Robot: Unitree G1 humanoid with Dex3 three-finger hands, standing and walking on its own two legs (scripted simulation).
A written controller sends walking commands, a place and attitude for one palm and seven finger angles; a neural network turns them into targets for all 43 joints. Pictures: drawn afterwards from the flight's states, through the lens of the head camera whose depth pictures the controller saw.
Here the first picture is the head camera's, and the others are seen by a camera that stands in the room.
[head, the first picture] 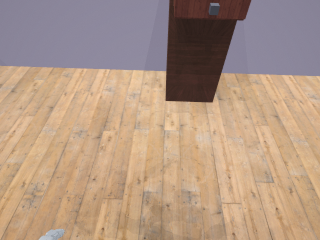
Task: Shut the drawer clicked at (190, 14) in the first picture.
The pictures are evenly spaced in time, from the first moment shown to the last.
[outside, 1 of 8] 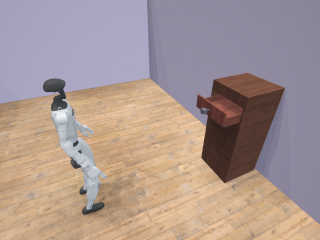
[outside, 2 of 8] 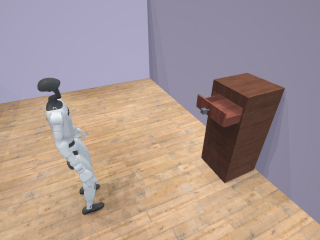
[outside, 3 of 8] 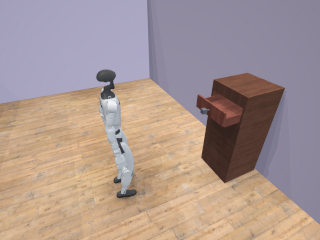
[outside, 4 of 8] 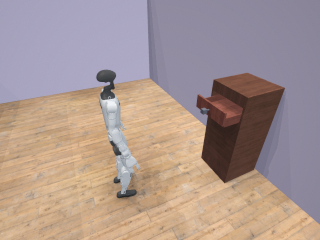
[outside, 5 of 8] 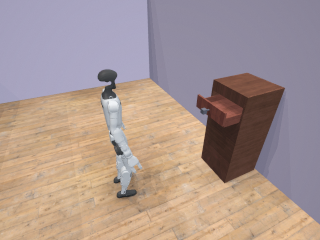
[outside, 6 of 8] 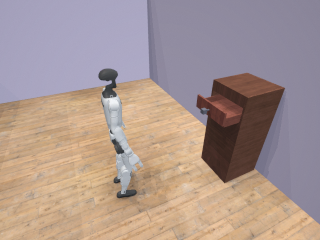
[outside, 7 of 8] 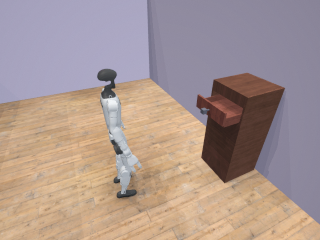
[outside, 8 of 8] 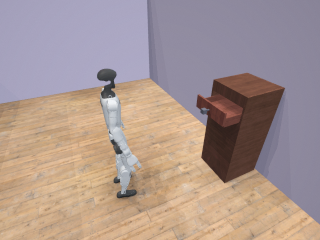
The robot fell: no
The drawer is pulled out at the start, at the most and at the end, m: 0.19 0.19 0.19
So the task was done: no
